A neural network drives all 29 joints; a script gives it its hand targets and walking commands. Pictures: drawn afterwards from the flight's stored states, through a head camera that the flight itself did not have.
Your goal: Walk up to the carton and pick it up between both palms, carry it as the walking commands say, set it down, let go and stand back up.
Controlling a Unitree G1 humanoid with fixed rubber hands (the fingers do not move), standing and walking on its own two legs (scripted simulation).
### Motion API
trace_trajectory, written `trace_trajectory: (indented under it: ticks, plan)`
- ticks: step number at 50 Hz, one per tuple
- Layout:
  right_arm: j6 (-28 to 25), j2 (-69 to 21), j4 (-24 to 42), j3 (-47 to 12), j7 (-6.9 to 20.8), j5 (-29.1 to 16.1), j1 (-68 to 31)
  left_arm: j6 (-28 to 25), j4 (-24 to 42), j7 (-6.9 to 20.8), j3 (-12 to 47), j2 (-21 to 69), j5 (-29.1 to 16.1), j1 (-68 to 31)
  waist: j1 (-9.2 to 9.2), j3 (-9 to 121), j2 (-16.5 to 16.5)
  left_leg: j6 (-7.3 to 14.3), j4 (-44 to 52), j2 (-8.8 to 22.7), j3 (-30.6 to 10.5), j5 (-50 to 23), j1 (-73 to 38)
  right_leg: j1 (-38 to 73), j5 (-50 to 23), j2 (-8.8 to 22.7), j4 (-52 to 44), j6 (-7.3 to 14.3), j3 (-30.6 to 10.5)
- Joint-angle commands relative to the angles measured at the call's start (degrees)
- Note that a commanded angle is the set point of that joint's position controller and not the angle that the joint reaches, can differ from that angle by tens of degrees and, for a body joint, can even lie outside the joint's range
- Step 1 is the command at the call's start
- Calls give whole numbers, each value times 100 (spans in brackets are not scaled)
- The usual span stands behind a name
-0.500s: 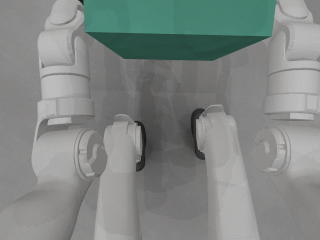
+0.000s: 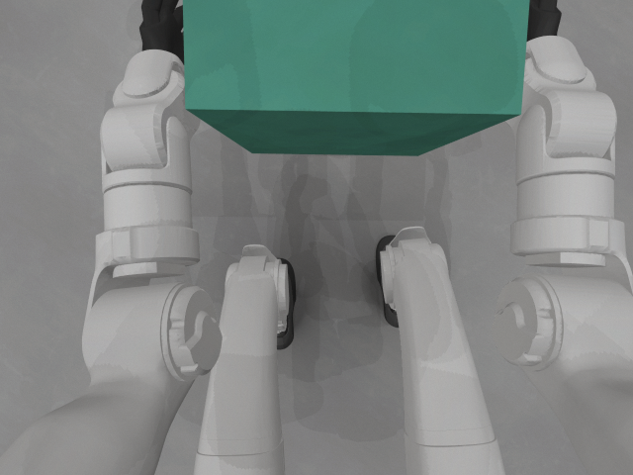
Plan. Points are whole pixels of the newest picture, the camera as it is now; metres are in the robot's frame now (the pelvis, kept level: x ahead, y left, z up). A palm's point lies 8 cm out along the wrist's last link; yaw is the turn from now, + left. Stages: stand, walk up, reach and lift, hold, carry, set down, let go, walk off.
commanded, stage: reach and lift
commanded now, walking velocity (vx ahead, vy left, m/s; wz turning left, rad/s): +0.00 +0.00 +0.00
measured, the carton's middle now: (342, 65) +0.53 -0.04 -0.12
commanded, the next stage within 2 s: none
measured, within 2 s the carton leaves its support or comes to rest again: neither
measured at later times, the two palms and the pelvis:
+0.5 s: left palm (121, 53) +0.50 +0.14 +0.01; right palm (562, 37) +0.48 -0.20 +0.00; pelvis +0.01 +0.00 +0.06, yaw +0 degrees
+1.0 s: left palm (47, 34) +0.48 +0.14 +0.08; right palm out of the picture +0.46 -0.19 +0.07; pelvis +0.03 +0.00 +0.13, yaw -1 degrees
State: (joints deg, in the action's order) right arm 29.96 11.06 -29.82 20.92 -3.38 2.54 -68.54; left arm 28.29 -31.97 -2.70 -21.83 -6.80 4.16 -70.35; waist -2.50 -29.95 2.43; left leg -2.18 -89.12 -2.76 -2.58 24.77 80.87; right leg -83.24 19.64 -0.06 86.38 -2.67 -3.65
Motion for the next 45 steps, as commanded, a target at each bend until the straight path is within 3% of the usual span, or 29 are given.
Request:
trace_trajectory:
  ticks: [1, 10, 25, 26, 34, 45]
  plan:
    - [-228, -6583, 1066, -4033, 1736, -1314, -4662, -266, 929, 1644, 3758, 6075, -1279, -4416, -8, 14181, -300, 153, 1360, -772, 551, -305, -2730, 4779, -567, -751, -1076, 59, 648]
    - [-273, -6741, 1259, -4234, 1671, -1284, -4286, -336, 993, 1705, 3795, 6045, -1210, -3949, 95, 13999, -436, 186, 1777, -778, 503, -423, -2952, 5452, -698, -717, -1534, 20, 494]
    - [-361, -6685, 1383, -4251, 1783, -1105, -3753, -369, 1144, 1757, 4071, 6341, -1099, -3388, -63, 13494, -257, 172, 2602, -685, 269, -487, -4038, 5744, -630, -720, -2280, 106, 512]
    - [-366, -6667, 1488, -4291, 1792, -1148, -3839, -362, 1126, 1758, 4061, 6334, -1098, -3348, 9, 13502, -206, 173, 2683, -691, 271, -516, -4144, 5809, -653, -712, -2330, 110, 496]
    - [-371, -6652, 1192, -4093, 1952, -932, -3451, -353, 1026, 1822, 4067, 6543, -999, -3108, -116, 12776, -160, 154, 3269, -584, 124, -364, -4665, 5838, -467, -709, -2809, 184, 533]
    - [-444, -6878, 1393, -4280, 2106, -806, -2800, -398, 1125, 1982, 4216, 6690, -845, -2412, -50, 12265, -220, 156, 3988, -555, 109, -1044, -5295, 6788, -1158, -709, -3517, 216, 418]
